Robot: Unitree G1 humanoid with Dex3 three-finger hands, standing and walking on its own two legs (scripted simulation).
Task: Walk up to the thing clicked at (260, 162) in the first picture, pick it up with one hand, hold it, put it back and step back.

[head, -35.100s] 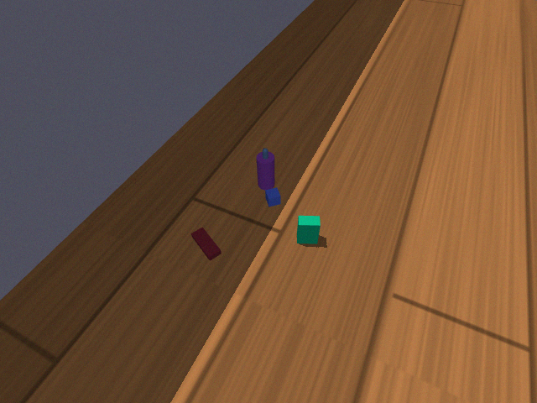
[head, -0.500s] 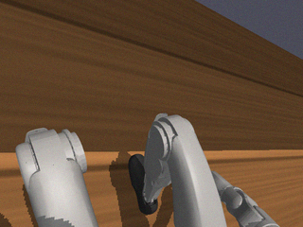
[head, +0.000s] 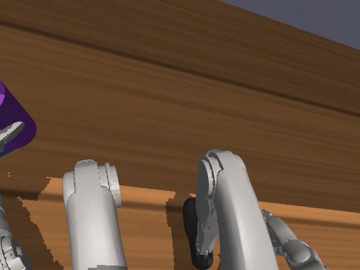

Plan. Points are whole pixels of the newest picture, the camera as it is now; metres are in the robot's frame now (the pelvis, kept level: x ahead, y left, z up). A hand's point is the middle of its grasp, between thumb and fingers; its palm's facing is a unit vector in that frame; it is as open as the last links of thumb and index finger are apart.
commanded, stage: settle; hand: left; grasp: from the side
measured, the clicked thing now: out of the picture +0.41 +0.35 -0.07
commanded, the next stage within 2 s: lift in 0.92 s
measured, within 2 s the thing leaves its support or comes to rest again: neither
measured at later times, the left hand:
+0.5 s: hand out of the picture +0.43 +0.34 -0.01, palm faces +0.44 -0.90 -0.07, open 11.7 cm
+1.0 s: hand out of the picture +0.42 +0.34 +0.02, palm faces +0.45 -0.89 -0.08, open 11.7 cm
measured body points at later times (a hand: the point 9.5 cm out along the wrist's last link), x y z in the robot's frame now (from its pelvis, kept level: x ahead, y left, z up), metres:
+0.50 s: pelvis +0.01 -0.01 +0.03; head +0.22 +0.07 +0.42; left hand +0.40 +0.38 -0.01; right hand +0.15 -0.28 -0.09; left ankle +0.08 +0.14 -0.29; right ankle +0.11 -0.13 -0.29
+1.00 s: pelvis +0.01 -0.01 +0.05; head +0.21 +0.06 +0.45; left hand +0.39 +0.38 +0.02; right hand +0.15 -0.27 -0.07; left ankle +0.08 +0.14 -0.29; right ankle +0.11 -0.13 -0.29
